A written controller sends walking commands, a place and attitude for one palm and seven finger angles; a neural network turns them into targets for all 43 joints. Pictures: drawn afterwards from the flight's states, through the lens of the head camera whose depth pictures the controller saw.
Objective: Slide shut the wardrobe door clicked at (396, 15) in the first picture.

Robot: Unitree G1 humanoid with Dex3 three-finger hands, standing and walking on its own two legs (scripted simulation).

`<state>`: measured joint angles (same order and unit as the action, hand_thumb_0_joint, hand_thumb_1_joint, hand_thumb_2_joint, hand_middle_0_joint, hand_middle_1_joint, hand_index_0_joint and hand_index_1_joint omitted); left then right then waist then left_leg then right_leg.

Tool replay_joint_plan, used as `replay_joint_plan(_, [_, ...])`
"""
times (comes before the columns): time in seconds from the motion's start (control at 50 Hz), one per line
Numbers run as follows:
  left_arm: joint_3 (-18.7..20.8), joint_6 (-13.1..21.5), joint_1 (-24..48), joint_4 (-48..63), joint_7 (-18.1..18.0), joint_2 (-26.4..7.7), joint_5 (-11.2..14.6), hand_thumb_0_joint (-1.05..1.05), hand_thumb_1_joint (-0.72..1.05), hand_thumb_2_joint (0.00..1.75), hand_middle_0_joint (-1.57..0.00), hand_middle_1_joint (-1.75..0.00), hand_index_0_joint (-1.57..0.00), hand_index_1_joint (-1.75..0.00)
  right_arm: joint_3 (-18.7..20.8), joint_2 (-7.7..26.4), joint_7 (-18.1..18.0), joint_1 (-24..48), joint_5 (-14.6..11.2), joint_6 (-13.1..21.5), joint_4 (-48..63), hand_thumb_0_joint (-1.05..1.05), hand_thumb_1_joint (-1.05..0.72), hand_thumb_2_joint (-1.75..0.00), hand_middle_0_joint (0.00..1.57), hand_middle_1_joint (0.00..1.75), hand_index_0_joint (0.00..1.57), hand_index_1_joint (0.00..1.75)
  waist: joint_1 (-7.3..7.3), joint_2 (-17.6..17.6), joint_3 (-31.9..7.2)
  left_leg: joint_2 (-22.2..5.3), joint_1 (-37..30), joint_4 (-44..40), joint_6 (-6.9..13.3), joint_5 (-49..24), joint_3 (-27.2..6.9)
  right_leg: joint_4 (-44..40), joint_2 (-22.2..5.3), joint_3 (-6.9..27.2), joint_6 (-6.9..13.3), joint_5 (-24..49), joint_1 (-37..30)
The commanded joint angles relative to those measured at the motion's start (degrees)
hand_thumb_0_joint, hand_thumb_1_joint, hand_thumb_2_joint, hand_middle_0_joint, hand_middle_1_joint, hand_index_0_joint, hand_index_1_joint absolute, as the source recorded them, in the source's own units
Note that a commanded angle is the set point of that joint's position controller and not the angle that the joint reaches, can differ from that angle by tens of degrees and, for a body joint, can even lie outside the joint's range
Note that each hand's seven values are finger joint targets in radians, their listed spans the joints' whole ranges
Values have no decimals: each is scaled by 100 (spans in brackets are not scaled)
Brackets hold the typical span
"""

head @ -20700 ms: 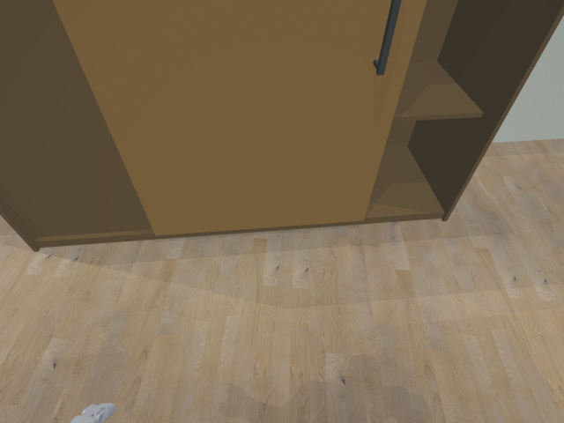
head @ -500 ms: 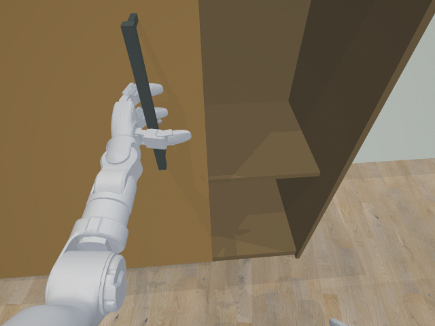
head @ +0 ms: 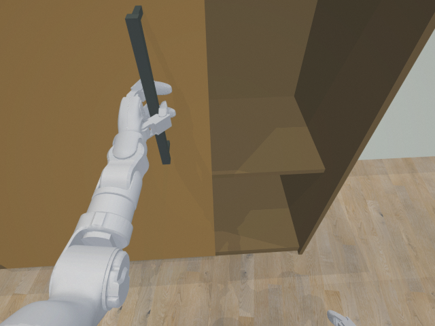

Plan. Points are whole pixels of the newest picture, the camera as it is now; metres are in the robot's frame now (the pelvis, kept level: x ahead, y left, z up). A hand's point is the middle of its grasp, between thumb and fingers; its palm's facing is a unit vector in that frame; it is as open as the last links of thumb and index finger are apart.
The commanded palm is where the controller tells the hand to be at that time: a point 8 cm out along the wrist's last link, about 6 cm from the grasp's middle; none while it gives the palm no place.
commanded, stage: grip the handle and tug to test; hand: left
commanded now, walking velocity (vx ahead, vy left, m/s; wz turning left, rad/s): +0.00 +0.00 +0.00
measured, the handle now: (154, 99) +0.50 +0.14 +0.17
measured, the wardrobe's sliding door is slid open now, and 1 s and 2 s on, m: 0.40 0.40 0.35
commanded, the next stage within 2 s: tug the door sideways, standing still in 0.66 s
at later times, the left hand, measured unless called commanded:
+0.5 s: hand (166, 117) +0.45 +0.11 +0.16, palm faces +0.08 -1.00 +0.01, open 5.2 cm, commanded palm +0.41 +0.16 +0.16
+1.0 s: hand (166, 118) +0.44 +0.11 +0.16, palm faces +0.11 -0.99 +0.00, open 5.3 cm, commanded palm +0.42 +0.13 +0.16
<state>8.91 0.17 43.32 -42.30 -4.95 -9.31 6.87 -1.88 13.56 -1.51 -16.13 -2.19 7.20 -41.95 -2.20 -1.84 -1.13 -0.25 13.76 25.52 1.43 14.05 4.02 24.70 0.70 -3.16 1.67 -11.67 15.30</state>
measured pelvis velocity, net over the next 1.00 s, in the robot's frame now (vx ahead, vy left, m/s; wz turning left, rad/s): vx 0.03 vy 0.00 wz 0.02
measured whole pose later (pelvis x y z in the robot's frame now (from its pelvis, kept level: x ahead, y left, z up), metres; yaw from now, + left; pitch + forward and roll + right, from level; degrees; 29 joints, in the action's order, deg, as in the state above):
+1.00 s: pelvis +0.03 +0.00 +0.00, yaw +1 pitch +2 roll +0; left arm 5.0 -9.2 33.9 -23.7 -7.6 -5.8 6.9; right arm -0.8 13.4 -1.0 -12.9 -2.2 4.6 -40.0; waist 0.4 -2.3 -1.8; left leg -0.4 10.7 24.5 0.9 16.0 3.0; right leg 23.5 1.0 -4.0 1.8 -13.9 11.8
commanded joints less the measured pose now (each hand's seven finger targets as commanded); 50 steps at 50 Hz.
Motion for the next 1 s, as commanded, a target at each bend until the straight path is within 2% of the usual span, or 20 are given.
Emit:
replay_joint_plan(0.0, [83, 563, 2974, 1391, 35, -746, -13, 0, 90, 90, -45, -140, -45, -140, 287, 685, -47, 31, 37, 282, 599, 0, -90, -90, 20, 30, 20, 30, -68, 223, -2063, -80, -769, -174, -4, -1418, -373, -139, -7, 293, -6, 1528, -681])
replay_joint_plan(0.02, [295, 554, 2934, 1303, 14, -980, -10, 0, 90, 90, -45, -140, -45, -140, 293, 702, -59, 14, 33, 263, 577, 0, -90, -90, 20, 30, 20, 30, -48, 355, -2021, -76, -682, -159, 15, -1400, -341, -159, -5, 313, -19, 1584, -744])
replay_joint_plan(0.06, [148, 536, 3093, 1211, 55, -878, -15, 0, 90, 90, -45, -140, -45, -140, 272, 697, -69, 10, 22, 239, 571, 0, -90, -90, 20, 30, 20, 30, -141, 506, -1840, -65, -545, -201, 31, -1240, -333, -201, -10, 304, -42, 1532, -730])
replay_joint_plan(0.16, [238, 571, 3093, 1213, 87, -976, -5, 0, 90, 90, -45, -140, -45, -140, 266, 686, -73, 29, 22, 251, 570, 0, -90, -90, 20, 30, 20, 30, -100, 240, -1791, -46, -526, -203, 43, -1173, -293, -237, -20, 344, -33, 1490, -726])
replay_joint_plan(0.18, [298, 578, 3033, 1157, 88, -1061, 1, 0, 90, 90, -45, -140, -45, -140, 283, 722, -65, 13, 19, 255, 573, 0, -90, -90, 20, 30, 20, 30, -51, 372, -1809, -43, -500, -207, 45, -1229, -311, -240, -20, 331, -22, 1530, -781])
replay_joint_plan(0.26, [183, 598, 2840, 1227, 152, -838, 53, 0, 90, 90, -45, -140, -45, -140, 272, 680, -53, 48, 8, 283, 628, 0, -90, -90, 20, 30, 20, 30, -70, 362, -1767, -46, -489, -207, 54, -1162, -274, -246, -8, 336, -35, 1525, -775])
replay_joint_plan(0.28, [311, 594, 2698, 1151, 145, -1020, 43, 0, 90, 90, -45, -140, -45, -140, 291, 722, -41, 56, -5, 281, 624, 0, -90, -90, 20, 30, 20, 30, 18, 368, -1758, -45, -441, -228, 42, -1162, -286, -257, -16, 330, -15, 1494, -818])
replay_joint_plan(0.36, [155, 583, 2509, 1422, 197, -807, 66, 0, 90, 90, -45, -140, -45, -140, 289, 692, -28, 89, -12, 294, 710, 0, -90, -90, 20, 30, 20, 30, -2, 360, -1844, -49, -508, -240, 54, -1230, -242, -239, -11, 329, -30, 1613, -884])
replay_joint_plan(0.38, [239, 586, 2444, 1464, 176, -909, 40, 0, 90, 90, -45, -140, -45, -140, 308, 716, -26, 85, -6, 294, 719, 0, -90, -90, 20, 30, 20, 30, 45, 403, -1869, -59, -526, -251, 49, -1275, -249, -241, -8, 318, -24, 1614, -906])
replay_joint_plan(0.42, [100, 544, 2331, 1601, 196, -727, 57, 0, 90, 90, -45, -140, -45, -140, 291, 684, -11, 135, -19, 298, 762, 0, -90, -90, 20, 30, 20, 30, 32, 213, -1811, -50, -572, -251, 49, -1251, -223, -258, -7, 332, -27, 1611, -861])
replay_joint_plan(0.48, [308, 452, 1869, 1717, 196, -957, 56, 0, 90, 90, -45, -140, -45, -140, 314, 723, -10, 194, -21, 266, 812, 0, -90, -90, 20, 30, 20, 30, 166, 290, -1898, -59, -546, -270, 42, -1450, -195, -245, -16, 327, -12, 1820, -1072])
replay_joint_plan(0.56, [171, 301, 1553, 2197, 240, -727, 115, 0, 90, 90, -45, -140, -45, -140, 311, 681, 3, 264, -33, 242, 906, 0, -90, -90, 20, 30, 20, 30, 168, 409, -1925, -64, -611, -266, 45, -1656, -160, -220, -5, 303, -34, 2120, -1187])
replay_joint_plan(0.6, [334, 210, 1209, 2416, 213, -855, 118, 0, 90, 90, -45, -140, -45, -140, 325, 682, 16, 315, -29, 215, 958, 0, -90, -90, 20, 30, 20, 30, 279, 307, -1962, -71, -642, -267, 35, -1868, -145, -188, -11, 293, -21, 2302, -1304])
replay_joint_plan(0.64, [92, 137, 1113, 2870, 215, -601, 95, 0, 90, 90, -45, -140, -45, -140, 335, 638, 40, 385, -34, 208, 1016, 0, -90, -90, 20, 30, 20, 30, 255, 100, -2052, -78, -861, -227, 14, -2191, -126, -153, -13, 270, -16, 2532, -1281])
replay_joint_plan(0.66, [29, 82, 1045, 2971, 212, -484, 120, 0, 90, 90, -45, -140, -45, -140, 337, 630, 50, 386, -21, 218, 1029, 0, -90, -90, 20, 30, 20, 30, 247, 238, -2055, -96, -918, -194, 12, -2383, -140, -128, -7, 253, -22, 2693, -1291])
replay_joint_plan(0.74, [67, -105, 558, 3654, 178, -526, 126, 0, 90, 90, -45, -140, -45, -140, 358, 614, 87, 499, -16, 164, 1110, 0, -90, -90, 20, 30, 20, 30, 336, 121, -2203, -117, -1134, -136, -24, -2967, -127, -62, -16, 244, -26, 3129, -1439])
replay_joint_plan(0.76, [190, -181, 763, 3542, 157, -723, 110, 0, 90, 90, -45, -140, -45, -140, 362, 653, 57, 468, -11, 130, 1051, 0, -90, -90, 20, 30, 20, 30, 278, 318, -2144, -127, -1093, -121, -17, -2956, -124, -70, -14, 240, -46, 3211, -1421])
replay_joint_plan(0.84, [-364, -454, 1805, 3255, 25, -222, 55, 0, 90, 90, -45, -140, -45, -140, 347, 618, -18, 436, -15, 31, 876, 0, -90, -90, 20, 30, 20, 30, -60, 288, -1621, -129, -1092, -77, -1, -2608, -216, -167, 15, 201, -66, 2762, -868])
replay_joint_plan(0.9, [-638, -540, 1990, 3368, -86, 62, 11, 0, 90, 90, -45, -140, -45, -140, 345, 563, -14, 442, 10, -3, 832, 0, -90, -90, 20, 30, 20, 30, -71, -46, -1867, -117, -1339, 2, -40, -2845, -281, -109, -5, 194, -38, 2741, -786])
replay_joint_plan(0.98, [-1004, -567, 2030, 3107, -121, 449, -4, 0, 90, 90, -45, -140, -45, -140, 338, 553, -2, 434, 34, -54, 782, 0, -90, -90, 20, 30, 20, 30, -127, 255, -1991, -115, -1410, 74, -54, -2902, -373, -57, -2, 158, -35, 2683, -695])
